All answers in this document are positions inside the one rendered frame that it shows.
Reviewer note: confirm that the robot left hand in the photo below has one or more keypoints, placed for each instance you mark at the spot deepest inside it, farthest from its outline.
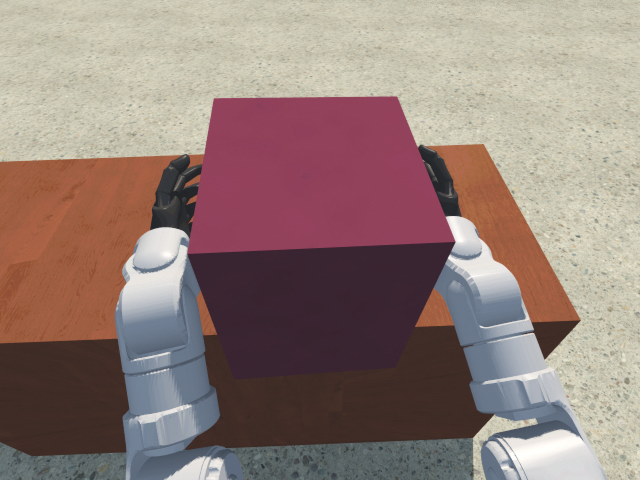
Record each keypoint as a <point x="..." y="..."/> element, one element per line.
<point x="170" y="209"/>

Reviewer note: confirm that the robot left forearm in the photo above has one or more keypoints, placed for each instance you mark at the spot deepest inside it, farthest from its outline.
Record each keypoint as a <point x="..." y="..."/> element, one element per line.
<point x="162" y="349"/>

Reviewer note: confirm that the robot right hand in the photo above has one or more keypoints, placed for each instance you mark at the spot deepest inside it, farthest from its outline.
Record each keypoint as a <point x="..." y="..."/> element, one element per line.
<point x="441" y="180"/>

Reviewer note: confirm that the robot right forearm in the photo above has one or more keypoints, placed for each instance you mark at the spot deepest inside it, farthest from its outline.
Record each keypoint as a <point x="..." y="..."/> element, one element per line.
<point x="510" y="376"/>

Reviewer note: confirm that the carton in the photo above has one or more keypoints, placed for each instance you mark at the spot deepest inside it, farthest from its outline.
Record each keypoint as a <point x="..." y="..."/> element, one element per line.
<point x="317" y="235"/>

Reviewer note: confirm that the robot left upper arm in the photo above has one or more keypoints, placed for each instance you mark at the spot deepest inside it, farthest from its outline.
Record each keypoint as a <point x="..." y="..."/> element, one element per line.
<point x="207" y="463"/>

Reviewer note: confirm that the robot right upper arm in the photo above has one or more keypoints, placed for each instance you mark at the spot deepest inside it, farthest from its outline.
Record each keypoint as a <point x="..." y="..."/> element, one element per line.
<point x="545" y="451"/>

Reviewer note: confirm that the pedestal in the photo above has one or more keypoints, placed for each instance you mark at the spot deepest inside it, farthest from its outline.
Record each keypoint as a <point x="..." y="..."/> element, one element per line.
<point x="67" y="228"/>

